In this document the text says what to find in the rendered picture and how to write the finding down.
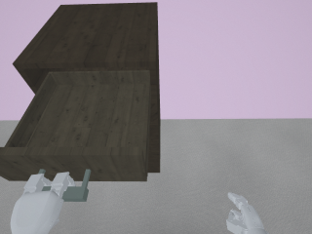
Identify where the cabinet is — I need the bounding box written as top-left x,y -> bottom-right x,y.
12,2 -> 161,174

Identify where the robot right hand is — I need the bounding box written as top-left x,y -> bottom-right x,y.
226,192 -> 264,234

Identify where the handle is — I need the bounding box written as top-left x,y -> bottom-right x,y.
38,169 -> 91,202

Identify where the robot left hand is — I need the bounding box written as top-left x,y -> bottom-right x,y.
10,172 -> 76,234

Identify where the drawer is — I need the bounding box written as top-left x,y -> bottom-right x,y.
0,70 -> 151,181

